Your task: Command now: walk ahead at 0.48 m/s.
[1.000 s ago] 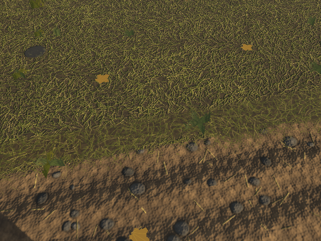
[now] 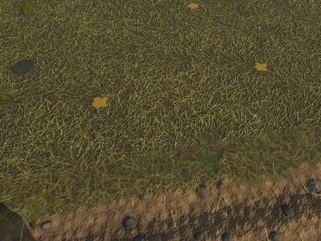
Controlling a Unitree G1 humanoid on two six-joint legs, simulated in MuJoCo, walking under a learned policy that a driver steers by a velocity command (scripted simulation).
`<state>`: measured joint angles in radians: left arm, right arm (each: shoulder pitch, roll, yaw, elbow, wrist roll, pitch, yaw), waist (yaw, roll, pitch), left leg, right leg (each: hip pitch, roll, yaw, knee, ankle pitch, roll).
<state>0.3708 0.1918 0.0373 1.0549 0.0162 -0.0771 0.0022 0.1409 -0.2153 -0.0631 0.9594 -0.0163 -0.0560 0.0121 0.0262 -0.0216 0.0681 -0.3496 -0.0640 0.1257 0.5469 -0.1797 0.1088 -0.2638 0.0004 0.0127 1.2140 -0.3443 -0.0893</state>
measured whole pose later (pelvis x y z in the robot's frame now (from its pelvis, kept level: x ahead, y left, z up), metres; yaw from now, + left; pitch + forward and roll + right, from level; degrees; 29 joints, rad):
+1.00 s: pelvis +0.21 +0.01 +0.02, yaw +27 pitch +0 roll -2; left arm 0.22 0.28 0.07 0.83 0.02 0.05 0.01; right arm 0.20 -0.23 -0.04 0.77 -0.03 0.04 0.00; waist 0.02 -0.04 0.04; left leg -0.23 -0.02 0.02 0.48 -0.24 0.06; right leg -0.46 -0.05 -0.07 0.90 -0.39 0.02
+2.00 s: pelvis +0.21 -0.01 +0.02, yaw +28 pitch -2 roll +0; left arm 0.29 0.16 -0.01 1.12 0.01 -0.01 0.03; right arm 0.27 -0.17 0.01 1.14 -0.01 0.00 -0.03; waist 0.00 0.00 0.03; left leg -0.16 -0.04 0.00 0.36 -0.17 0.03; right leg -0.12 0.02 -0.02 0.37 -0.22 -0.03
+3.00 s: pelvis +0.30 +0.09 +0.02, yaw +28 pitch +0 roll +0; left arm 0.33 0.20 0.05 1.07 0.03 -0.06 -0.02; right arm 0.42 -0.16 -0.04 1.08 -0.02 -0.08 -0.01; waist -0.01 -0.03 0.00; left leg -0.11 -0.05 0.07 0.39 -0.29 0.08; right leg -0.41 -0.03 -0.03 1.04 -0.32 -0.09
